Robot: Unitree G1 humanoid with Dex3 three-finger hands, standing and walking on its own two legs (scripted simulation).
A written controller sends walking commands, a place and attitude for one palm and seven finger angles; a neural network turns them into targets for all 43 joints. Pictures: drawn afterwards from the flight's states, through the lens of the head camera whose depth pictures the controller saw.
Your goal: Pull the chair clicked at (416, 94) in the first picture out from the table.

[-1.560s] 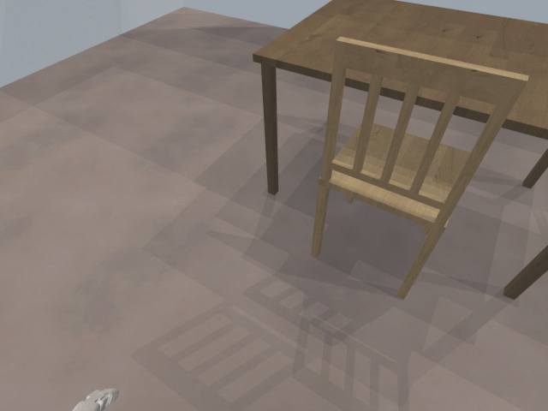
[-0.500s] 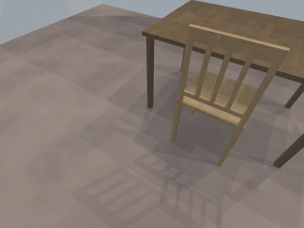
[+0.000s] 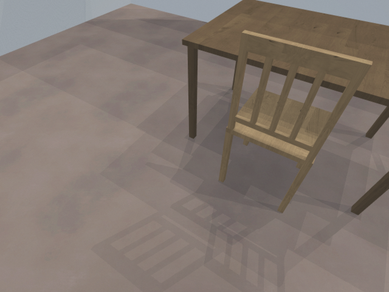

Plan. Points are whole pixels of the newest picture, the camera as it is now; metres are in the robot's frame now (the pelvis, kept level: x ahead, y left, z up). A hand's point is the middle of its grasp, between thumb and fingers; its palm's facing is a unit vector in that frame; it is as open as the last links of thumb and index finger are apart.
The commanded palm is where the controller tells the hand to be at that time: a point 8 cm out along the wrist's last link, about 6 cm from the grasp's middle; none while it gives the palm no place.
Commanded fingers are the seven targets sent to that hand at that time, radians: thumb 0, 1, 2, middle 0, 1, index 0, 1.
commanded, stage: turn to face it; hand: left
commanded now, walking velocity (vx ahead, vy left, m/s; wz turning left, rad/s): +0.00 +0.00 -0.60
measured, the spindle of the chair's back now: (282, 100) +0.81 -0.29 -0.08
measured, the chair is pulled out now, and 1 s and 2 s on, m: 0.00 0.00 0.00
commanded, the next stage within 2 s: take the last steps up to it in 0.96 s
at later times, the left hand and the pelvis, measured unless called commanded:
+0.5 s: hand out of the picture +0.05 +0.16 -0.17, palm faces -0.15 -0.94 -0.29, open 7.4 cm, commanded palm none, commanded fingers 0.00 0.90 0.90 -0.20 -0.30 -0.20 -0.30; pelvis -0.02 -0.04 -0.02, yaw -13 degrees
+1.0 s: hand out of the picture +0.10 +0.18 -0.18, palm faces -0.31 -0.93 -0.23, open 7.4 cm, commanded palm none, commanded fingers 0.00 0.90 0.90 -0.20 -0.30 -0.20 -0.30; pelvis -0.02 +0.01 -0.01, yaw -24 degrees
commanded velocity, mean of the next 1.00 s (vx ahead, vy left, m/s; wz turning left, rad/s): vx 0.00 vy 0.00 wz -0.44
